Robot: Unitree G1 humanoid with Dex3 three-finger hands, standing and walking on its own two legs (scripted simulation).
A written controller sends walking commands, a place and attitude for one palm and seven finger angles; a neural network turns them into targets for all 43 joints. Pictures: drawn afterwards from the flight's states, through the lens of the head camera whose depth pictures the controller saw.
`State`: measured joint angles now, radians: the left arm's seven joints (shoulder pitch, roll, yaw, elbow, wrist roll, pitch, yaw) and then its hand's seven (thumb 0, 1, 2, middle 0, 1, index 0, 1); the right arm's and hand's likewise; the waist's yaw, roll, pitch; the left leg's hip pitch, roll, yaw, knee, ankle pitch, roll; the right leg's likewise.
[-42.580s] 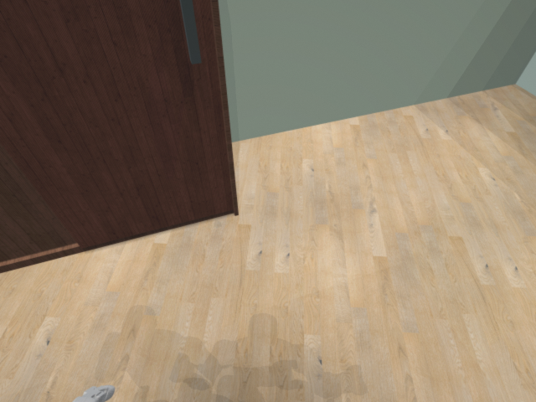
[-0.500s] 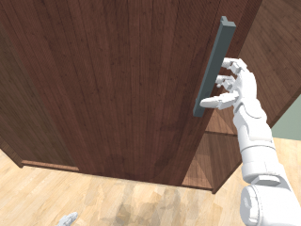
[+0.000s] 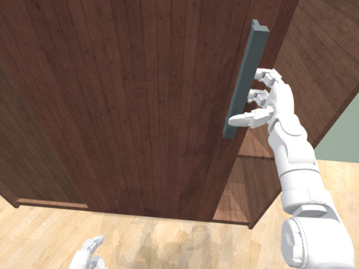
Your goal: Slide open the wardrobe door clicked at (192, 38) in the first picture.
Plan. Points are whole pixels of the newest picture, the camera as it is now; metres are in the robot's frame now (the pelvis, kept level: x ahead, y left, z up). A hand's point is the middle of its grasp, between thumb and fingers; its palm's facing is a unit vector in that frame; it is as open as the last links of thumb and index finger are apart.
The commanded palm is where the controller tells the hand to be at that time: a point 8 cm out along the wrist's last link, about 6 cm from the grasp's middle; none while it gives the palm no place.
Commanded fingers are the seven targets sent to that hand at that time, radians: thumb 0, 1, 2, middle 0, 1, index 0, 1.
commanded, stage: move the hooked fingers beside the handle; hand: right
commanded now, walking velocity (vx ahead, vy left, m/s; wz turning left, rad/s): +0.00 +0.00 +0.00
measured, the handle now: (239, 86) +0.50 -0.10 +0.18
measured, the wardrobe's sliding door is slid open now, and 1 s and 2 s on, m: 0.22 0.22 0.22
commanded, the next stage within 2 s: none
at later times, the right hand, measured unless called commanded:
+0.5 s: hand (260, 104) +0.42 -0.14 +0.19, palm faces +0.03 +1.00 +0.01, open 14.0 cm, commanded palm +0.40 -0.19 +0.19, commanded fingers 0.00 0.50 -0.30 0.30 1.20 0.30 1.20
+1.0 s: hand (269, 108) +0.41 -0.15 +0.19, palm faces +0.02 +1.00 +0.01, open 14.0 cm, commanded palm +0.38 -0.21 +0.19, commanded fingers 0.00 0.50 -0.30 0.30 1.20 0.30 1.20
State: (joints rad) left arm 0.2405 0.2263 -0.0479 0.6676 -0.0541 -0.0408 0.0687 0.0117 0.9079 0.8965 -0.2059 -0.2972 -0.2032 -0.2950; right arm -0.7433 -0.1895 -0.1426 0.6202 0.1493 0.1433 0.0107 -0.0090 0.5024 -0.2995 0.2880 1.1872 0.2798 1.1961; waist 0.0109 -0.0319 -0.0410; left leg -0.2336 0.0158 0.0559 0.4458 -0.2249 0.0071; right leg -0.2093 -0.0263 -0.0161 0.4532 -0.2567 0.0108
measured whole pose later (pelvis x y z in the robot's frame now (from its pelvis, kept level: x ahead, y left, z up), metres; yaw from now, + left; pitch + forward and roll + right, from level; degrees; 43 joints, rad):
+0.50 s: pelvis +0.00 +0.00 +0.00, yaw +1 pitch +0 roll +0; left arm 0.26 0.25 -0.03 0.66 -0.06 -0.03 0.08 0.01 0.91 0.90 -0.20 -0.30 -0.20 -0.29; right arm -0.66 -0.24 -0.20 0.55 0.16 0.16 0.05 -0.01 0.50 -0.30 0.31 1.20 0.30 1.20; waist 0.02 -0.03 -0.04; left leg -0.22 0.00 0.05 0.43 -0.21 0.01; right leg -0.19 -0.04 -0.03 0.44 -0.25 0.01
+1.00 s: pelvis -0.01 +0.00 +0.00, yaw +0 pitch +0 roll +0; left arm 0.24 0.24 -0.05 0.65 -0.07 -0.03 0.08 0.01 0.91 0.90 -0.21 -0.30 -0.20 -0.29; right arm -0.64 -0.26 -0.21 0.53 0.17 0.17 0.08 -0.01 0.50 -0.30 0.31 1.20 0.30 1.20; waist 0.01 -0.03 -0.05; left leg -0.21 0.01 0.05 0.43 -0.21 0.01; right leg -0.19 -0.03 -0.02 0.45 -0.25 0.01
